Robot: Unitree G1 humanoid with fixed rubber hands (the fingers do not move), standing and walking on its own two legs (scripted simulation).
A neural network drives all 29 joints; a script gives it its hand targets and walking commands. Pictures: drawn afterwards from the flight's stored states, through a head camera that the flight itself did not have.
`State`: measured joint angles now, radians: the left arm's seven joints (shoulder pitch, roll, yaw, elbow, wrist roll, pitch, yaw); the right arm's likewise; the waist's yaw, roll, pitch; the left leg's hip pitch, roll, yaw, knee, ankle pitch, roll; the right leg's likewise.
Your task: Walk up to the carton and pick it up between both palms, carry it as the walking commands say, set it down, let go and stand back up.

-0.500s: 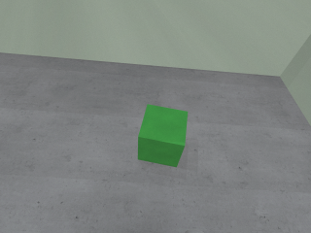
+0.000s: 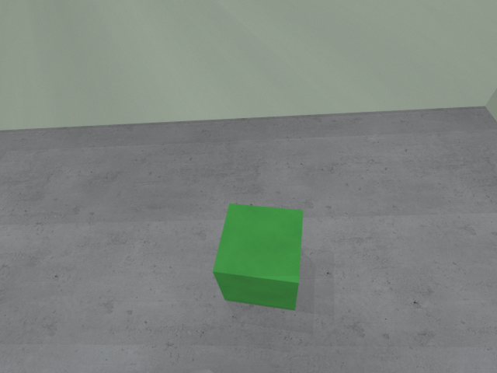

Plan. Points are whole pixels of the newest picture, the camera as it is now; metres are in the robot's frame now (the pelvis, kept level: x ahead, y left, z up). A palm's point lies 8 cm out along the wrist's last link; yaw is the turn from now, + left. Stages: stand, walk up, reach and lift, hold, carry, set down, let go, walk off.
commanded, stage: walk up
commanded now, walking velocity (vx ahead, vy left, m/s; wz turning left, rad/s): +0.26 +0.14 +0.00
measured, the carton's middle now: (262, 257) +0.59 -0.01 -0.63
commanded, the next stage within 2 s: none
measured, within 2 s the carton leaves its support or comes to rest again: neither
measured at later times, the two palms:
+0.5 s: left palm out of the picture +0.10 +0.30 -0.15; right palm (362, 345) +0.18 -0.17 -0.11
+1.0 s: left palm out of the picture +0.14 +0.20 -0.11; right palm out of the picture +0.07 -0.28 -0.14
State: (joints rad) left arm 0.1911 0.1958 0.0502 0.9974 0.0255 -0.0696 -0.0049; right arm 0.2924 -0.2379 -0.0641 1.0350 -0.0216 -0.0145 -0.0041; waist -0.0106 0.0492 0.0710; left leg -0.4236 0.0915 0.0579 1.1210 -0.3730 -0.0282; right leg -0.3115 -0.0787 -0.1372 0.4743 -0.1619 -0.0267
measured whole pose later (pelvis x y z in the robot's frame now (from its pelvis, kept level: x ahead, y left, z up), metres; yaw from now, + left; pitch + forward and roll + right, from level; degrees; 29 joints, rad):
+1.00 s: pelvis +0.07 -0.03 +0.01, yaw -2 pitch -1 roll +1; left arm 0.22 0.15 0.01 0.99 0.02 0.00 0.01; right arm 0.27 -0.23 -0.04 1.04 -0.02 0.04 -0.01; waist -0.02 0.04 0.02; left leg -0.34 0.05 0.00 0.67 -0.33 -0.01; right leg -0.17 -0.03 -0.04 0.37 -0.19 0.00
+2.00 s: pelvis +0.13 +0.02 -0.01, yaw -1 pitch +0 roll -1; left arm 0.25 0.26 0.06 1.00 0.03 0.06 0.03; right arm 0.18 -0.24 -0.05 0.97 -0.03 0.04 -0.01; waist 0.03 -0.03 0.04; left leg -0.32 0.05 0.07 0.55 -0.21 0.00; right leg -0.43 -0.07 -0.03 0.66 -0.35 0.03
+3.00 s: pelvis +0.13 +0.00 +0.00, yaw -2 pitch -2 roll +1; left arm 0.36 0.11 0.00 1.14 0.02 -0.03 0.05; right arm 0.25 -0.14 -0.02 1.16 -0.01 0.01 -0.04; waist 0.00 0.00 0.04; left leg -0.19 0.05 0.09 0.39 -0.16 -0.02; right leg -0.01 0.02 -0.03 0.36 -0.32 -0.04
